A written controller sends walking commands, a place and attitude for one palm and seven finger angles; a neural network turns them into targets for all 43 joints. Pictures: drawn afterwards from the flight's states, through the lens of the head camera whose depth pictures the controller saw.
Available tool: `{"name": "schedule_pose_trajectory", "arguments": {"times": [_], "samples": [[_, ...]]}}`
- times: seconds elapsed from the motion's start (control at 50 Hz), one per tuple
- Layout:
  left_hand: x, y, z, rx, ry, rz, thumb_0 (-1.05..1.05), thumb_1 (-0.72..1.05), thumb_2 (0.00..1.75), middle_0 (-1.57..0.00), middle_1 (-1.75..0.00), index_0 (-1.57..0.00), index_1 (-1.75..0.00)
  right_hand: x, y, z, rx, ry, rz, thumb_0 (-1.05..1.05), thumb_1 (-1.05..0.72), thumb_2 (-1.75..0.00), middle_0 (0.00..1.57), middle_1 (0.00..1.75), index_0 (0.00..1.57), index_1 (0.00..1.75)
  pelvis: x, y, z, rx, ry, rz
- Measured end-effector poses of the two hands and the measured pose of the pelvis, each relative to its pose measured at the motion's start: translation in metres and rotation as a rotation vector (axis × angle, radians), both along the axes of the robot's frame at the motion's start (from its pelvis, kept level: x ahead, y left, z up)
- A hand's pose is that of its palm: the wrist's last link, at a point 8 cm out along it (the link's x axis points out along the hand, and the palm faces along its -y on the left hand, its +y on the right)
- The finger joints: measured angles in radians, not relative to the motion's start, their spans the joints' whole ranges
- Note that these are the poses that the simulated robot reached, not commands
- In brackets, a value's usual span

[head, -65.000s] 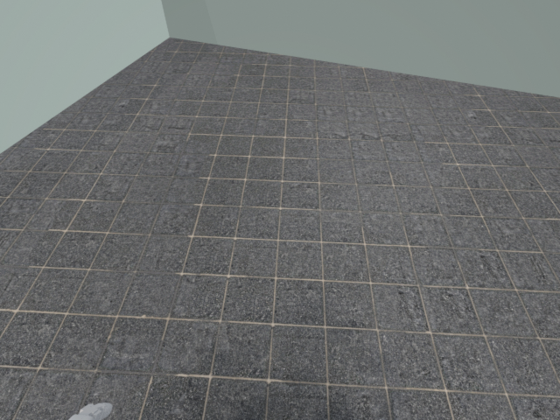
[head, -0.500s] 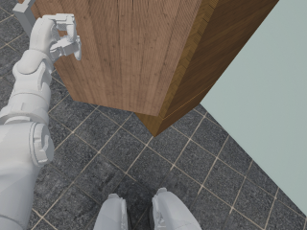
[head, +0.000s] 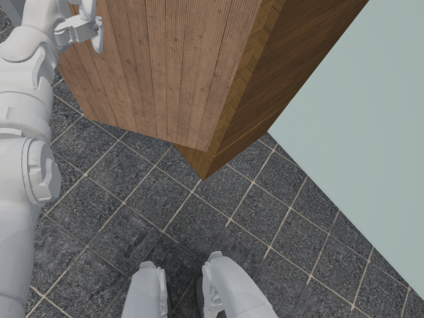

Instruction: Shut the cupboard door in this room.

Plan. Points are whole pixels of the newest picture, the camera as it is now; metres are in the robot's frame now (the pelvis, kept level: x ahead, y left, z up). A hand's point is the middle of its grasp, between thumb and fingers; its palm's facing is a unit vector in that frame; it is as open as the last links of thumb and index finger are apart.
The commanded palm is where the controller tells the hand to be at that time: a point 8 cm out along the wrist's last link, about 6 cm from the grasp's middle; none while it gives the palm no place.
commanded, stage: pull the fist back off the door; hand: left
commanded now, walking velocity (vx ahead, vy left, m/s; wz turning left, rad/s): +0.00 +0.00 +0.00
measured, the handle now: (25, 4) +0.64 +0.21 +0.09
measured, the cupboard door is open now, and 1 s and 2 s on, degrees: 37 34 34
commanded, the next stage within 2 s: draw the hand back to the body in 0.92 s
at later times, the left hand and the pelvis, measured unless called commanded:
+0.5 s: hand (106, 28) +0.57 +0.10 +0.10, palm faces +0.13 -0.99 -0.01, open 3.1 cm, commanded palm +0.53 +0.14 +0.10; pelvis +0.02 -0.01 +0.03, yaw -1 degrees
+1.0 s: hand (111, 72) +0.50 +0.09 +0.10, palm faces +0.11 -0.99 -0.03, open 3.1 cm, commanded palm +0.47 +0.14 +0.10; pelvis +0.01 -0.01 +0.03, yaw +1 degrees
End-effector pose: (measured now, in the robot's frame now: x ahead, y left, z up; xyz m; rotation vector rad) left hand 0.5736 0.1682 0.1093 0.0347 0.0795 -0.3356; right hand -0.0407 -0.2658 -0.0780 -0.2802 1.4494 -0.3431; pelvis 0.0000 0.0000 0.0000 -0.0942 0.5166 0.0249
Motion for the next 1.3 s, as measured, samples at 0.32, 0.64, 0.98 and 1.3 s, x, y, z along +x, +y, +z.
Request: {"name": "schedule_pose_trajectory", "arguments": {"times": [0.32,0.64,0.98,1.3], "samples": [[-0.003,-0.019,-0.016,0.007,-0.076,0.466,0.02,0.91,0.91,-1.30,-1.50,-1.29,-1.50,-0.013,0.025,-0.007,0.182,0.042,-0.008,0.00,-0.91,-0.90,0.20,0.30,0.20,0.30,0.004,-0.006,0.004,0.022,0.017,-0.024],[-0.055,-0.012,-0.009,-0.012,-0.065,0.460,0.02,0.90,0.90,-1.30,-1.50,-1.30,-1.50,0.011,0.007,0.013,0.180,-0.011,-0.004,0.00,-0.91,-0.90,0.20,0.30,0.20,0.30,0.019,-0.011,0.033,0.056,-0.081,-0.028],[-0.104,-0.026,-0.010,-0.007,-0.116,0.439,0.02,0.90,0.90,-1.30,-1.50,-1.30,-1.50,0.095,-0.004,0.002,0.147,-0.217,0.112,0.00,-0.91,-0.90,0.20,0.30,0.20,0.30,0.010,-0.008,0.031,0.065,-0.136,-0.009],[-0.148,0.003,0.020,0.000,-0.121,0.466,0.02,0.90,0.90,-1.30,-1.50,-1.30,-1.50,0.074,0.013,0.017,0.206,-0.225,0.037,0.01,-0.91,-0.90,0.20,0.30,0.20,0.30,0.013,-0.008,0.057,0.080,-0.228,-0.044]]}}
